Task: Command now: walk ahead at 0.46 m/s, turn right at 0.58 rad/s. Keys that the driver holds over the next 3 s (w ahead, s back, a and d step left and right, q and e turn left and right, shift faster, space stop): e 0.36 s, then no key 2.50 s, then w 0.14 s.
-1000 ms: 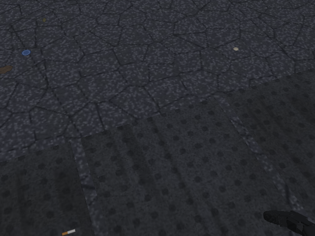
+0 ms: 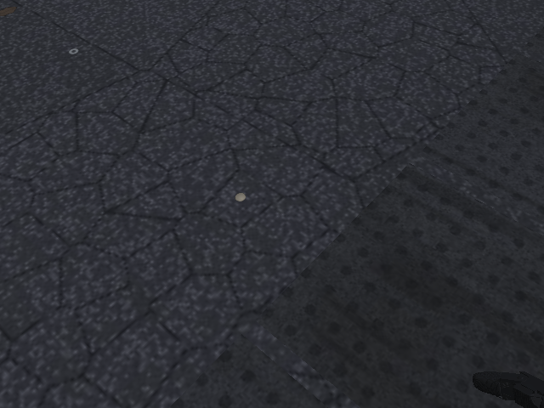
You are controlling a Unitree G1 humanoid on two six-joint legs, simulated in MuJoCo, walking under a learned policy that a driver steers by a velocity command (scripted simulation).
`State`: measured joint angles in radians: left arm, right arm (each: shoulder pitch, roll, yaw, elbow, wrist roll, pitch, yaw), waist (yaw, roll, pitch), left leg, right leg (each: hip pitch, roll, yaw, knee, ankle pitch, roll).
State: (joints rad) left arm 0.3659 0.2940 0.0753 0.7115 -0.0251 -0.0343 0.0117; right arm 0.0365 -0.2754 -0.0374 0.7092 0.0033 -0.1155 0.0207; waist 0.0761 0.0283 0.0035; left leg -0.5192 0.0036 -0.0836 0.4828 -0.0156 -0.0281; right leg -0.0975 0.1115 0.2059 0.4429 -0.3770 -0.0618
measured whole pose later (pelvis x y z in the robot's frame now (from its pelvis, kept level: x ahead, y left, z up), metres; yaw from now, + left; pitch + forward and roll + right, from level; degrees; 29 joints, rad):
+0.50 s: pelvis +0.15 +0.00 +0.00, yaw -16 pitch +2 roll +1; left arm 0.13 0.29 0.07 0.56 -0.01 0.05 -0.02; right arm 0.17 -0.31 -0.07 0.82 0.03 -0.02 0.00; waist -0.05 -0.01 0.06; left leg -0.18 0.07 0.20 0.46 -0.30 -0.01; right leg -0.41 -0.03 -0.01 0.58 -0.17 -0.01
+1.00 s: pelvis +0.18 +0.00 +0.00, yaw -19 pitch -1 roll +0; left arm 0.17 0.23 0.04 0.75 0.02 0.02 0.02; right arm 0.19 -0.24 -0.01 0.90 -0.02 -0.01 -0.01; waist 0.00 -0.02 0.02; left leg -0.22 0.03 0.01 0.53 -0.30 -0.02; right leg -0.27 0.01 0.02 0.50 -0.21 0.00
